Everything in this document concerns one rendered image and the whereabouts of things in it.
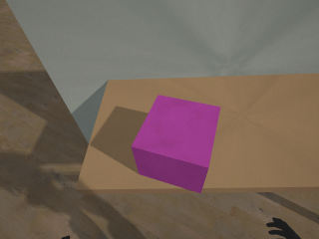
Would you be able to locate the right robot hand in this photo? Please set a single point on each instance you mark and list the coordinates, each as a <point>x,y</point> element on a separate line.
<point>286,231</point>

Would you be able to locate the carton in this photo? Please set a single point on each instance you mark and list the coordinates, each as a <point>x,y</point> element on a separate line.
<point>175,142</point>

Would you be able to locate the table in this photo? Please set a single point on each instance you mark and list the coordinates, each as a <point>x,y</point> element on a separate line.
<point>266,139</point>

